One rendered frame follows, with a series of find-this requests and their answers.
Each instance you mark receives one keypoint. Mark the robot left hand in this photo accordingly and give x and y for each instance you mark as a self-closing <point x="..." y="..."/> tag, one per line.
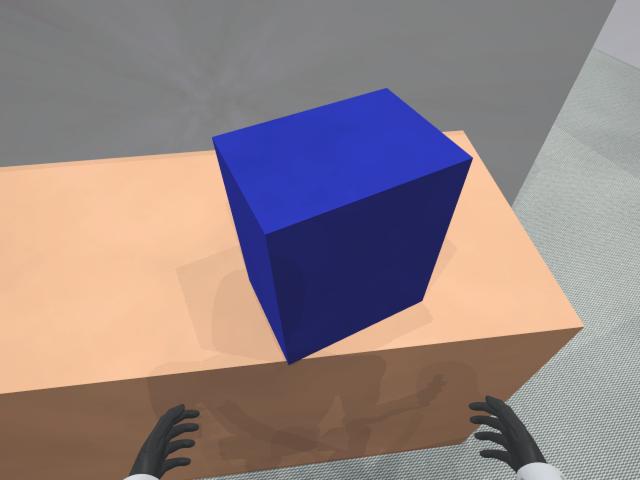
<point x="151" y="458"/>

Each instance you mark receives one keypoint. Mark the pedestal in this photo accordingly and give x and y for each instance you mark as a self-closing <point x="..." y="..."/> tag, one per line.
<point x="124" y="293"/>

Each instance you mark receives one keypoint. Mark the carton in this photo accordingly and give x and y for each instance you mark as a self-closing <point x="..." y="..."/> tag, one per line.
<point x="341" y="212"/>

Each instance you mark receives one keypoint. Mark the robot right hand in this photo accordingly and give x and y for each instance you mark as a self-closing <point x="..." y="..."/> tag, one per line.
<point x="520" y="445"/>

